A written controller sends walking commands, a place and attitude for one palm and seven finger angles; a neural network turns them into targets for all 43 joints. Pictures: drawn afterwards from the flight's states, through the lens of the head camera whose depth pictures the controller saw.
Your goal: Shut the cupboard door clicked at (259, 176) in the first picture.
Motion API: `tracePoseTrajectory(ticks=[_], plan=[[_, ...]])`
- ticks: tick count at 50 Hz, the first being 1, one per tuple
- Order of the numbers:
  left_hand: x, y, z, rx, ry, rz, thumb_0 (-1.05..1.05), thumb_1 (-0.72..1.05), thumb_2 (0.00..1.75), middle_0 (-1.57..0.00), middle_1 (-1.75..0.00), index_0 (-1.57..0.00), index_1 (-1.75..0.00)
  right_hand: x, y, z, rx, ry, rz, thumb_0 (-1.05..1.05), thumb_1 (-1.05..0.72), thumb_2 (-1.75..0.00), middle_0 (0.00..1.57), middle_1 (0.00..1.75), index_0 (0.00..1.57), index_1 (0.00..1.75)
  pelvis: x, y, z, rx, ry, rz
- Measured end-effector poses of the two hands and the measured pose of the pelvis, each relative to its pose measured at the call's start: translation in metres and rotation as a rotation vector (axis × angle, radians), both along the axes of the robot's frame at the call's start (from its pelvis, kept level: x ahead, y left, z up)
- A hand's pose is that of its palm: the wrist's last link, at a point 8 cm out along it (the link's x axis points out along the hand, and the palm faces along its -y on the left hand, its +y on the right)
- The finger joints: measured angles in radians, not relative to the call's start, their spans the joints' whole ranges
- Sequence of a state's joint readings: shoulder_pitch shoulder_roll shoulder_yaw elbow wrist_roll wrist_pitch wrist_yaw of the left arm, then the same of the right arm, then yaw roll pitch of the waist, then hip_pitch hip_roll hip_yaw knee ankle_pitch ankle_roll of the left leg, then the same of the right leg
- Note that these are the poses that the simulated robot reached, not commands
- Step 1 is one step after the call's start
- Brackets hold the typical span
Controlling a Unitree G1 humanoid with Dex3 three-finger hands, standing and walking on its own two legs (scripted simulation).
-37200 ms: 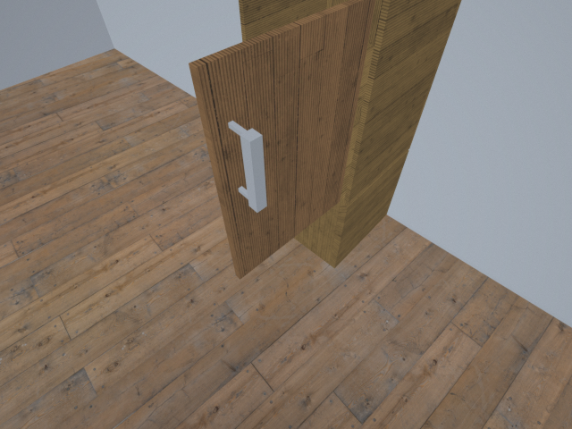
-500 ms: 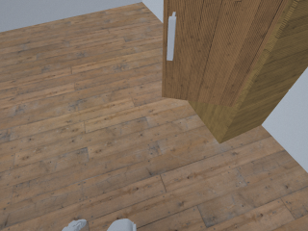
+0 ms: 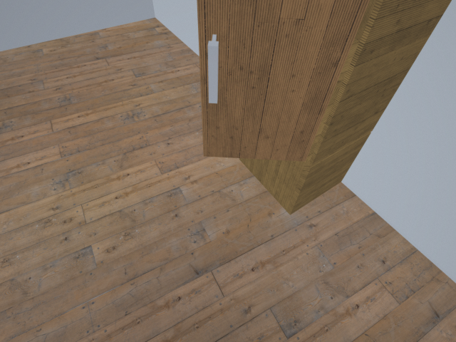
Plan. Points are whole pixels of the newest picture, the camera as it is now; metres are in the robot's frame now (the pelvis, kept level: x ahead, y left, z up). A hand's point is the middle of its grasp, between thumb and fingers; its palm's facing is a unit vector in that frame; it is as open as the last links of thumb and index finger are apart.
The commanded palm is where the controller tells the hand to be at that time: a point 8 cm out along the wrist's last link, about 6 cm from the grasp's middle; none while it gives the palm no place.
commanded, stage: take the last steps up to it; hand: left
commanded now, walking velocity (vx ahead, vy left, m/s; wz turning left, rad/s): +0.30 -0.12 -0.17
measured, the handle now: (213, 70) +0.78 +0.07 +0.05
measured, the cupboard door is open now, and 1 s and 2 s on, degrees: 54 54 54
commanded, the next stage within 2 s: come to a stop and stand still in 0.76 s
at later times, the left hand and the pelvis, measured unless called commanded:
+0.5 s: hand out of the picture +0.12 +0.15 -0.20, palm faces -0.05 -0.99 -0.12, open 7.4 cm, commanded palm none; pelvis +0.14 -0.02 -0.02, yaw -4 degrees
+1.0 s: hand (207, 241) +0.37 +0.06 -0.17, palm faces -0.05 -0.98 -0.22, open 7.2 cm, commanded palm none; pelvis +0.31 -0.11 +0.00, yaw -4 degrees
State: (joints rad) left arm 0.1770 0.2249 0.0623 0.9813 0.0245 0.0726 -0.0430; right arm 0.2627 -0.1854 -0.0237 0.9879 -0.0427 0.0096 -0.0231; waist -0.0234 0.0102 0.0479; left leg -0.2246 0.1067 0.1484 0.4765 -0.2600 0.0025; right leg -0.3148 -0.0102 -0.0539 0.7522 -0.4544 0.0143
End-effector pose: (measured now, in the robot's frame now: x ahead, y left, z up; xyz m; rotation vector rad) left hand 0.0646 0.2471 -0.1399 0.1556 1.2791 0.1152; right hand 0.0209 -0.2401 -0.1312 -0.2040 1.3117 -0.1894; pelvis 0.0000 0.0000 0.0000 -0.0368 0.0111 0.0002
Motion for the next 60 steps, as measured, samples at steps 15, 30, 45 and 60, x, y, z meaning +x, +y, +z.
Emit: tracePoseTrajectory(ticks=[15, 30, 45, 60], plan=[[0.013, -0.052, -0.008, -0.012, 0.082, -0.001, 0.01, 0.91, 0.9, -0.2, -0.3, -0.2, -0.3, 0.046, -0.055, -0.001, -0.017, 0.035, -0.057, 0.01, -0.91, -0.9, 0.19, 0.3, 0.19, 0.3, 0.064, -0.034, -0.003, 0.015, 0.004, -0.021], [0.142, -0.051, -0.015, -0.032, 0.099, -0.048, 0.01, 0.91, 0.9, -0.19, -0.3, -0.2, -0.3, 0.142, -0.023, -0.004, 0.02, -0.002, -0.08, 0.0, -0.9, -0.9, 0.2, 0.3, 0.2, 0.3, 0.17, -0.035, -0.003, 0.031, -0.007, -0.081], [0.299, -0.13, 0.003, 0.03, -0.075, -0.081, 0.0, 0.91, 0.9, -0.19, -0.3, -0.2, -0.3, 0.204, -0.09, -0.028, 0.1, 0.166, -0.157, 0.01, -0.91, -0.9, 0.2, 0.3, 0.2, 0.3, 0.279, -0.106, -0.008, 0.039, -0.016, -0.071], [0.306, -0.126, -0.027, -0.001, 0.084, 0.017, 0.0, 0.92, 0.9, -0.2, -0.3, -0.2, -0.3, 0.391, -0.104, -0.008, -0.008, -0.1, -0.014, 0.0, -0.91, -0.9, 0.19, 0.3, 0.19, 0.3, 0.338, -0.101, -0.014, 0.016, -0.032, -0.074]])
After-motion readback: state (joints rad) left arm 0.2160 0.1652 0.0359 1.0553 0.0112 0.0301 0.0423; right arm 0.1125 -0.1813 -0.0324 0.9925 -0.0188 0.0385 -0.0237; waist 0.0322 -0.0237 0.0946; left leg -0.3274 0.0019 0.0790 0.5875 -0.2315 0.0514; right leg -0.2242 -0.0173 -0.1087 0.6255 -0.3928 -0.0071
